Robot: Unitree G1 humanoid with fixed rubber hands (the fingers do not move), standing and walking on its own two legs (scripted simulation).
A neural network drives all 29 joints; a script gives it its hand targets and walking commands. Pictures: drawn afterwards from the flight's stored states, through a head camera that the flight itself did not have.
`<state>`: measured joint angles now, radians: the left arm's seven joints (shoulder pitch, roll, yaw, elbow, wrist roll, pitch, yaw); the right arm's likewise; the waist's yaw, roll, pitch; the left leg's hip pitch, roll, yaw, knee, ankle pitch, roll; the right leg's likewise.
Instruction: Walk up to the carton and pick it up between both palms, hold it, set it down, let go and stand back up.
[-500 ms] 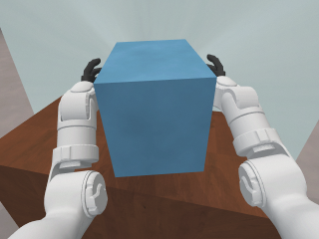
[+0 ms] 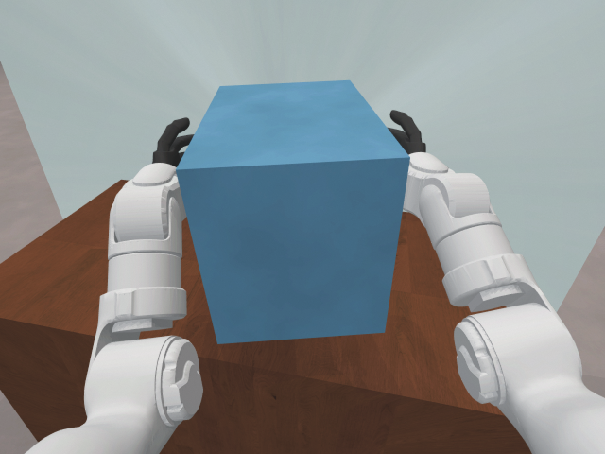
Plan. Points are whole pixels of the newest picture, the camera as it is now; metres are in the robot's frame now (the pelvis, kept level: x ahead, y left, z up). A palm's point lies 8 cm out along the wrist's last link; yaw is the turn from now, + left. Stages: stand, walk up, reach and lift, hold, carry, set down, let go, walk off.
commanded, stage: hold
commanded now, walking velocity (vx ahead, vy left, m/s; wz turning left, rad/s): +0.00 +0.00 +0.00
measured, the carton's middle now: (292, 194) +0.40 -0.01 +0.23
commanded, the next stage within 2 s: none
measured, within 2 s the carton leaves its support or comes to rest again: neither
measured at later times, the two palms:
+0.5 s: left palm (172, 173) +0.37 +0.14 +0.28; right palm (414, 165) +0.35 -0.16 +0.29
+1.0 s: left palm (172, 172) +0.38 +0.14 +0.28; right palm (409, 164) +0.36 -0.16 +0.29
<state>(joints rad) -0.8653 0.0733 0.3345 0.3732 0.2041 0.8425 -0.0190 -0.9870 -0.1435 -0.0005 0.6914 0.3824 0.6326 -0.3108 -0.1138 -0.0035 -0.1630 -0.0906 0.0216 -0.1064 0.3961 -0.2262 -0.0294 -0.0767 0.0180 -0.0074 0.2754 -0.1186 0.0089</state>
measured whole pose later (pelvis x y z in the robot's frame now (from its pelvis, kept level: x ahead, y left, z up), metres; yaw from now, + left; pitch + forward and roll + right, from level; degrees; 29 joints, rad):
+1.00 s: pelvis +0.00 +0.00 +0.00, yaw +0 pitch -4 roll -2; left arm -0.90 0.08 0.33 0.42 0.21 0.83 -0.02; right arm -1.01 -0.15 0.01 0.71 0.38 0.63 -0.31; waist -0.12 0.00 -0.16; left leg -0.09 0.02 -0.11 0.39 -0.22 -0.03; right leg -0.07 0.02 0.00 0.26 -0.12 0.01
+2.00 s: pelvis +0.00 +0.00 +0.00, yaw +0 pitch -4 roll -2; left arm -0.89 0.07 0.34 0.41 0.21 0.82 -0.02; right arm -1.01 -0.15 -0.01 0.72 0.37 0.63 -0.31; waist -0.12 0.00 -0.17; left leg -0.10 0.02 -0.11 0.38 -0.21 -0.03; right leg -0.08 0.02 0.01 0.27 -0.12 0.01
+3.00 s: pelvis +0.00 +0.00 +0.00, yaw +1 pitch -6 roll -1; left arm -1.06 0.13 0.43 0.66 0.30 0.59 -0.09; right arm -1.08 -0.04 -0.22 0.90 0.13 0.36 -0.23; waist -0.13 -0.06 -0.11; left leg -0.03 0.01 -0.11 0.31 -0.18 -0.03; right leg -0.02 0.01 0.01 0.24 -0.10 0.01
